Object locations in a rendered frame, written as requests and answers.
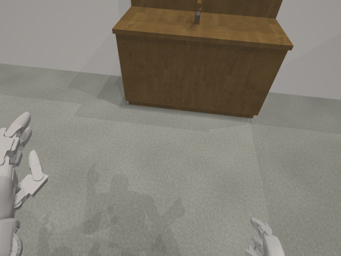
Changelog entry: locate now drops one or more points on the counter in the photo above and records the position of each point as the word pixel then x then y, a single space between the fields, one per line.
pixel 224 64

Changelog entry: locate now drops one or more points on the robot right hand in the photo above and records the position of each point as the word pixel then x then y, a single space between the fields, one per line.
pixel 270 246

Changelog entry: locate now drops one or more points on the tap lever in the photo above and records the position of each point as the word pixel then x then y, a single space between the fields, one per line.
pixel 197 15

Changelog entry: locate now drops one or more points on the robot left hand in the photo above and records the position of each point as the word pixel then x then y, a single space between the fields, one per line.
pixel 12 142

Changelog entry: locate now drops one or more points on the left robot forearm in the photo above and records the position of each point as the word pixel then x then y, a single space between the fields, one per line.
pixel 10 242

